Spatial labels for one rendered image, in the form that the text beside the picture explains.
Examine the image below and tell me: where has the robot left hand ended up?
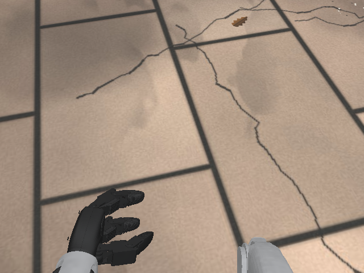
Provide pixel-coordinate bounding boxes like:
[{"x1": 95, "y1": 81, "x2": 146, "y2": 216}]
[{"x1": 67, "y1": 188, "x2": 154, "y2": 266}]

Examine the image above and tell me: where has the right robot thigh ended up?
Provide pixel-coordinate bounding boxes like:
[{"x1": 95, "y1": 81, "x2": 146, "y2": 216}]
[{"x1": 237, "y1": 241, "x2": 293, "y2": 273}]

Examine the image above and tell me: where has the left robot forearm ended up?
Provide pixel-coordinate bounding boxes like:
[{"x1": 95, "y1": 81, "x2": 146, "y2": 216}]
[{"x1": 53, "y1": 251, "x2": 98, "y2": 273}]

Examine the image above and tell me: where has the right robot shin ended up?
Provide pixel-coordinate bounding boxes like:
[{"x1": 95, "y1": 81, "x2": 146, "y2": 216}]
[{"x1": 248, "y1": 237, "x2": 266, "y2": 245}]

